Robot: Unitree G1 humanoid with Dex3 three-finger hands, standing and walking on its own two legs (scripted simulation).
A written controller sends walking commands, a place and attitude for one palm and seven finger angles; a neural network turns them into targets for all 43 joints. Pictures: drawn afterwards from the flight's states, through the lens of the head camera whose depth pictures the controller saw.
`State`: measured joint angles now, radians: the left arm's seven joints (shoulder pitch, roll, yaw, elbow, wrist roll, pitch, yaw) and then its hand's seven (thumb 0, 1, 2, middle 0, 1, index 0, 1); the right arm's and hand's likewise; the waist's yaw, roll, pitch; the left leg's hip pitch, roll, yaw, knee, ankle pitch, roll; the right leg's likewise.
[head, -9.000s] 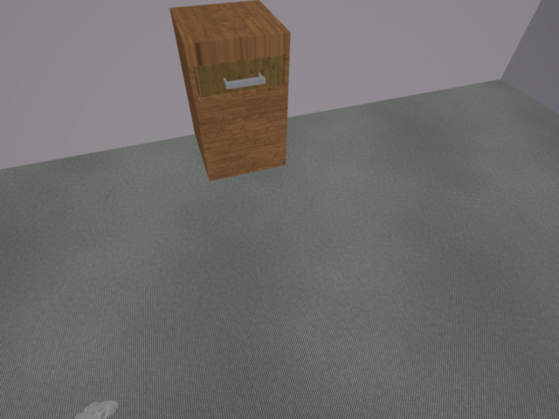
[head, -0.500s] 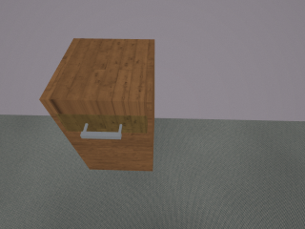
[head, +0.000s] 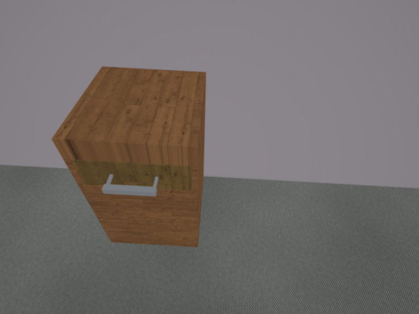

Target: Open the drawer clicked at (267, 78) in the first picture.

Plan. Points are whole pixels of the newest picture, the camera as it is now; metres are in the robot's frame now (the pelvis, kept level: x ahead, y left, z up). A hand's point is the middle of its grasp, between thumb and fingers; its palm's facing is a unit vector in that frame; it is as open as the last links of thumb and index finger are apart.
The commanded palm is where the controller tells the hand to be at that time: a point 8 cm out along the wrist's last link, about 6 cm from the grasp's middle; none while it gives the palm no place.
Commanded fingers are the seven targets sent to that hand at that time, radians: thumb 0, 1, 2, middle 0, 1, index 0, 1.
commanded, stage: come to a stop and stand still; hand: left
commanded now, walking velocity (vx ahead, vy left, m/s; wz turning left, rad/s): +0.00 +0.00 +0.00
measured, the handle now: (131, 184) +0.54 +0.30 -0.22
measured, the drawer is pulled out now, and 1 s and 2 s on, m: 0.00 0.00 0.00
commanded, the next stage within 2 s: look again from close up in 0.08 s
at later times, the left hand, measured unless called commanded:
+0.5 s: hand out of the picture +0.00 +0.23 -0.17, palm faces +0.04 -0.98 -0.19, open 7.4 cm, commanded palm none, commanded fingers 0.00 0.90 0.90 -0.20 -0.30 -0.20 -0.30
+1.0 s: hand (90, 252) +0.23 +0.26 -0.03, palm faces -0.02 -0.54 -0.84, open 7.8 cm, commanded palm +0.14 +0.28 -0.04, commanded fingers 0.00 0.57 0.76 -0.22 -0.51 -0.22 -0.51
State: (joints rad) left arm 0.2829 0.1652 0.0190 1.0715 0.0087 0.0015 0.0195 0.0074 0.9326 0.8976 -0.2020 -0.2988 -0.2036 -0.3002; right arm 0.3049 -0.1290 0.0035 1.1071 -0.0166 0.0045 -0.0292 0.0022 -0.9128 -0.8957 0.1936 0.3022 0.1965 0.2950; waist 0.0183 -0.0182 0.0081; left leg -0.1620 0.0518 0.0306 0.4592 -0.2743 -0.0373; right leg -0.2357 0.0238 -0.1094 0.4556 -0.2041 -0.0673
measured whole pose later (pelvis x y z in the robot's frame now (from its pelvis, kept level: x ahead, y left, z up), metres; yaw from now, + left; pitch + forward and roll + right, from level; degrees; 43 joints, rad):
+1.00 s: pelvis +0.02 +0.06 -0.02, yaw -2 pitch +5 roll +1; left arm 0.38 0.28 -0.08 0.05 0.59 0.06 0.31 0.03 0.81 0.84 -0.21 -0.38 -0.21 -0.38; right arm 0.24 -0.29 -0.03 0.73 -0.02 -0.21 -0.04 0.02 -0.92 -0.90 0.20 0.30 0.20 0.30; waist -0.02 0.06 -0.11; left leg -0.33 -0.04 0.09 0.63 -0.39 0.06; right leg -0.44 -0.03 0.01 0.67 -0.32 0.00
